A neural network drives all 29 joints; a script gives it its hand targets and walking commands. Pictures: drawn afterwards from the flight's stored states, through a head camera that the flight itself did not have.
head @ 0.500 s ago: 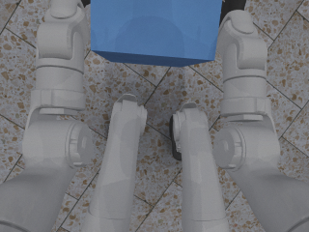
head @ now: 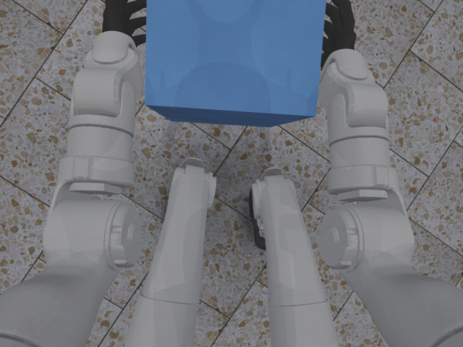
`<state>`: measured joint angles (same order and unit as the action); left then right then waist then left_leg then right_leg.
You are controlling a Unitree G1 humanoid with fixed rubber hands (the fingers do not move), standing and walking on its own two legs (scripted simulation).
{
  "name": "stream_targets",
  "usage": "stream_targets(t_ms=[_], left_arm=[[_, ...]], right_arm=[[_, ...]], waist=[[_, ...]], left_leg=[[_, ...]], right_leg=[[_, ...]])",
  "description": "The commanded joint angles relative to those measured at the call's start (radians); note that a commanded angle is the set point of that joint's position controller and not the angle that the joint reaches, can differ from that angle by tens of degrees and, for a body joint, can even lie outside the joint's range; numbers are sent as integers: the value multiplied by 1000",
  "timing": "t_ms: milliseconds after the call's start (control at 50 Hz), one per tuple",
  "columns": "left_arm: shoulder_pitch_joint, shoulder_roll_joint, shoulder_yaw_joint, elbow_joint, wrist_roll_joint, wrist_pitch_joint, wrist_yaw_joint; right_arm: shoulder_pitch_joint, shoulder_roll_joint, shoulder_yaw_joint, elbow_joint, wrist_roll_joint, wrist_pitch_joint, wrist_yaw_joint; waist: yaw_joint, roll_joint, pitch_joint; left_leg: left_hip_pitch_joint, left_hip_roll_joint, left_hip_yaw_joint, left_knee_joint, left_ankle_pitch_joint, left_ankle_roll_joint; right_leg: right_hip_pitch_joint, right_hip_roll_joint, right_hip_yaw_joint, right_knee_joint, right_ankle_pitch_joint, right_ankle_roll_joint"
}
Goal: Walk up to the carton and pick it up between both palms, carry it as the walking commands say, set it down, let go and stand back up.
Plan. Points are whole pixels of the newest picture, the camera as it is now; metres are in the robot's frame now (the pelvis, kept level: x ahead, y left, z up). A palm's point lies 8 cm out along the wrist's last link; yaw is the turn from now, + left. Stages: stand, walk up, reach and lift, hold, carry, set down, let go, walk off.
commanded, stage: reach and lift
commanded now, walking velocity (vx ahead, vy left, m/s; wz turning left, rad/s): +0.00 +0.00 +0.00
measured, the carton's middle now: (229, 50) +0.52 +0.04 -0.13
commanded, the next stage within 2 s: none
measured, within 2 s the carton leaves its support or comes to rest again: neither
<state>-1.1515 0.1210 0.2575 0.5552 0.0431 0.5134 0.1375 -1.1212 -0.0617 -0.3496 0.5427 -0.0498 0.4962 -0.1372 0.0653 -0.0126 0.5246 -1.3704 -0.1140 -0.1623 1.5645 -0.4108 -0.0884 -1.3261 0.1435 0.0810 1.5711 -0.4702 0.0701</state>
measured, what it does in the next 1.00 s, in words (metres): rises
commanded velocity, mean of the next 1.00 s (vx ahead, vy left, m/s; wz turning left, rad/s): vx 0.00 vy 0.00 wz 0.00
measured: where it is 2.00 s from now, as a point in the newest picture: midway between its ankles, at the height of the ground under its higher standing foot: (221, 222)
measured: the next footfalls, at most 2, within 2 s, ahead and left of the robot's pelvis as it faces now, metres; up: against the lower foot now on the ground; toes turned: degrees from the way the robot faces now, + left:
none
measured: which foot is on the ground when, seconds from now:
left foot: down 0.00-1.00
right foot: down 0.00-1.00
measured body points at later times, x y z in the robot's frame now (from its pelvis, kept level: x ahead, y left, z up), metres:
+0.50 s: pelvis +0.01 +0.00 +0.06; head +0.26 +0.03 +0.42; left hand +0.48 +0.18 +0.00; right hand +0.49 -0.12 +0.00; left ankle +0.17 +0.13 -0.53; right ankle +0.15 -0.13 -0.53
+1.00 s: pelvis +0.02 +0.00 +0.12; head +0.23 +0.03 +0.51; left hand +0.46 +0.17 +0.08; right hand +0.47 -0.12 +0.07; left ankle +0.17 +0.13 -0.53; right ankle +0.15 -0.13 -0.53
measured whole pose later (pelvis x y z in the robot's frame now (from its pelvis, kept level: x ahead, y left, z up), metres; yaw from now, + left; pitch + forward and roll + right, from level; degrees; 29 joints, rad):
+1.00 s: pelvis +0.02 +0.00 +0.12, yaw +1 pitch +1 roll -2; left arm -0.85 0.02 0.22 0.47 0.06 0.50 0.15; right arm -0.84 -0.01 -0.29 0.49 -0.08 0.49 -0.10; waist 0.04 0.00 0.52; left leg -0.76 -0.09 -0.18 1.03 -0.28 -0.06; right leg -0.72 0.10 0.12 1.03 -0.33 0.05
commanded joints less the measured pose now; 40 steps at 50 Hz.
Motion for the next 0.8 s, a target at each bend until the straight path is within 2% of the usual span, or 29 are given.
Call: stream_targets(t_ms=[0, 40, 60, 100, 180, 220, 300, 380, 420, 440, 540, 700, 720, 760, 780], left_arm=[[-881, -1144, -612, -256, -229, -68, -260], [-880, -1144, -617, -280, -235, -68, -256], [-872, -1144, -620, -269, -232, -71, -256], [-845, -1153, -623, -259, -233, -67, -257], [-839, -1169, -626, -257, -234, -71, -259], [-803, -1175, -640, -266, -234, -70, -261], [-789, -1180, -640, -276, -232, -73, -259], [-759, -1205, -662, -282, -237, -74, -264], [-744, -1207, -671, -289, -235, -76, -263], [-742, -1218, -685, -297, -242, -74, -262], [-711, -1234, -694, -302, -239, -79, -264], [-641, -1243, -699, -311, -233, -79, -271], [-626, -1250, -707, -311, -231, -80, -272], [-623, -1255, -721, -336, -236, -81, -275], [-607, -1253, -709, -308, -226, -79, -277]], right_arm=[[-1005, 1050, 679, -256, 228, -66, 260], [-1002, 1048, 689, -276, 229, -64, 259], [-971, 1057, 680, -243, 226, -64, 260], [-982, 1048, 687, -278, 225, -70, 260], [-941, 1066, 684, -246, 220, -69, 265], [-945, 1066, 707, -291, 228, -74, 263], [-907, 1081, 719, -274, 226, -71, 267], [-876, 1091, 720, -279, 221, -76, 272], [-862, 1085, 729, -291, 224, -79, 278], [-867, 1081, 732, -301, 227, -80, 279], [-818, 1097, 733, -286, 217, -84, 289], [-779, 1101, 768, -331, 220, -88, 299], [-744, 1112, 763, -308, 212, -87, 302], [-740, 1118, 776, -336, 219, -89, 303], [-730, 1109, 761, -313, 208, -88, 305]], waist=[[-18, 37, -2405], [-17, 34, -2420], [-21, 34, -2395], [-27, 32, -2399], [-32, 34, -2362], [-28, 36, -2381], [-21, 28, -2366], [-41, 35, -2338], [-34, 45, -2336], [-44, 48, -2335], [-55, 52, -2282], [-41, 28, -2258], [-48, 30, -2228], [-48, 37, -2258], [-50, 39, -2207]], left_leg=[[843, -38, 179, -233, 144, 48], [874, -37, 178, -248, 167, 49], [862, -36, 174, -257, 157, 50], [888, -37, 168, -275, 151, 49], [898, -33, 163, -313, 124, 48], [922, -35, 169, -318, 155, 49], [953, -33, 161, -358, 157, 51], [991, -29, 151, -399, 157, 50], [1021, -29, 150, -412, 173, 46], [1039, -28, 139, -426, 173, 46], [1073, -23, 130, -479, 161, 46], [1150, -20, 125, -554, 202, 53], [1144, -19, 122, -565, 201, 51], [1182, -19, 122, -586, 218, 53], [1165, -17, 120, -598, 197, 52]], right_leg=[[495, 39, -110, -250, 87, -53], [529, 36, -107, -271, 104, -52], [525, 35, -105, -278, 99, -51], [538, 36, -106, -292, 101, -50], [571, 30, -98, -336, 79, -55], [601, 28, -93, -350, 105, -52], [638, 24, -88, -387, 104, -50], [656, 22, -89, -425, 108, -52], [665, 19, -87, -442, 120, -54], [667, 20, -89, -450, 119, -54], [693, 14, -88, -500, 114, -56], [792, 5, -75, -589, 137, -57], [792, 5, -74, -597, 141, -58], [839, 4, -70, -620, 160, -57], [820, 2, -71, -629, 141, -58]])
